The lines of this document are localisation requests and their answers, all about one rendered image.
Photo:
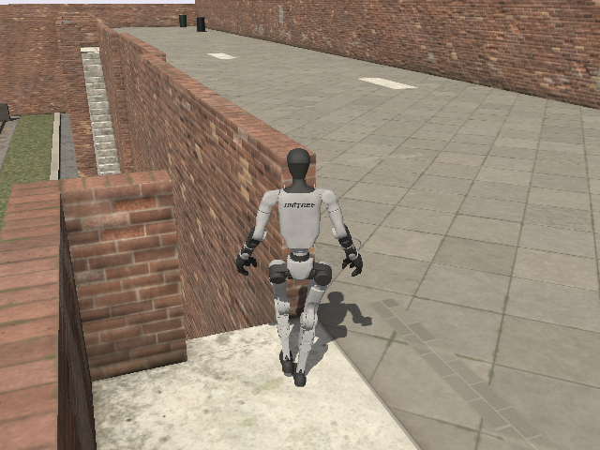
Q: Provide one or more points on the robot right upper arm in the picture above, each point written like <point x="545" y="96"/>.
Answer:
<point x="329" y="197"/>

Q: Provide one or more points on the left robot forearm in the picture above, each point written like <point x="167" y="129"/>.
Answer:
<point x="249" y="246"/>

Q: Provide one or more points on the left robot hand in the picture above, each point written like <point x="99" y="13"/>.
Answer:
<point x="241" y="262"/>

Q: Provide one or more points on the robot right thigh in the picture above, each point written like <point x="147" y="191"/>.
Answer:
<point x="322" y="275"/>

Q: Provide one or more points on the robot left upper arm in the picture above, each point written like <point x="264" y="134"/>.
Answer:
<point x="269" y="198"/>

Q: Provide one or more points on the left robot shin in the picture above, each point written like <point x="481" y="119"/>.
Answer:
<point x="283" y="329"/>

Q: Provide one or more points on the right robot forearm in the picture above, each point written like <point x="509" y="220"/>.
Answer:
<point x="348" y="246"/>

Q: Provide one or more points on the right robot hand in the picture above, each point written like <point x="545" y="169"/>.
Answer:
<point x="355" y="263"/>

